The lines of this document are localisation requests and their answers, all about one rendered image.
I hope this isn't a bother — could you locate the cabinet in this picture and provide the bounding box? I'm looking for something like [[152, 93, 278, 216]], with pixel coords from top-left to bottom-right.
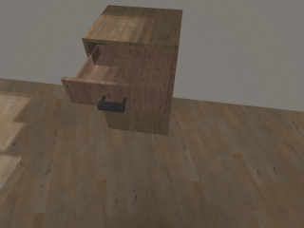
[[82, 5, 183, 136]]

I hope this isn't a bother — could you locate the drawer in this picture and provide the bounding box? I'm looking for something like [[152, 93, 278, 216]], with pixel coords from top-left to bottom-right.
[[61, 45, 174, 114]]

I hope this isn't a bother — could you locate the handle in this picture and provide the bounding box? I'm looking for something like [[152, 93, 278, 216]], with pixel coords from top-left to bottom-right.
[[97, 95, 127, 113]]

